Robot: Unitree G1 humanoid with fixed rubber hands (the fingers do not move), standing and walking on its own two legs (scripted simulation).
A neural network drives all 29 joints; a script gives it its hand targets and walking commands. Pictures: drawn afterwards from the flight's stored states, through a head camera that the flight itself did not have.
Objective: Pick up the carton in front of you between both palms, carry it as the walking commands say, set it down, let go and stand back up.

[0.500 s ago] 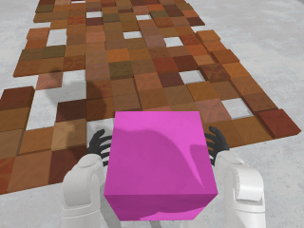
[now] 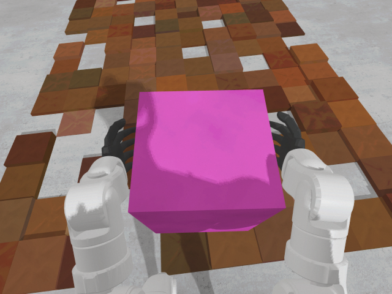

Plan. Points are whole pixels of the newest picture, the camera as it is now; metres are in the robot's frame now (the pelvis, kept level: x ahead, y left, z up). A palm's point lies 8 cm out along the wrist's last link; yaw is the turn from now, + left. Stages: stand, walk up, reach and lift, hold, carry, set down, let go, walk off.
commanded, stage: carry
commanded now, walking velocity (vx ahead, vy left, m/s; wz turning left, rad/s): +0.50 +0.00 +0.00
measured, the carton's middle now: (201, 171) +0.33 +0.01 +0.06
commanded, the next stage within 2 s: none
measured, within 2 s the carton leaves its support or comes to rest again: neither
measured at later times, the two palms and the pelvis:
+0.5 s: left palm (147, 39) +0.73 +0.16 +0.12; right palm (255, 39) +0.70 -0.14 +0.12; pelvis +0.32 +0.04 +0.00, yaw -2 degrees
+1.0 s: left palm out of the picture +1.02 +0.20 +0.18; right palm out of the picture +1.05 -0.10 +0.18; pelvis +0.69 +0.02 +0.04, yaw +1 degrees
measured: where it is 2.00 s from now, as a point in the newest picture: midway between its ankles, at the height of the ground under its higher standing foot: (184, 115)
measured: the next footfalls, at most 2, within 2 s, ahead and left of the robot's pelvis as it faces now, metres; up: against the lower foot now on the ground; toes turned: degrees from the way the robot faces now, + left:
left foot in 0.24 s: +0.35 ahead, +0.11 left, +0.01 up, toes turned +6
right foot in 0.66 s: +0.63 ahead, -0.08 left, +0.05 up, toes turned -6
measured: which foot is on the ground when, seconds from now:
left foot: up 0.00-0.22, down 0.24-0.68, up 0.70-1.00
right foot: down 0.00-0.24, up 0.26-0.64, down 0.66-1.00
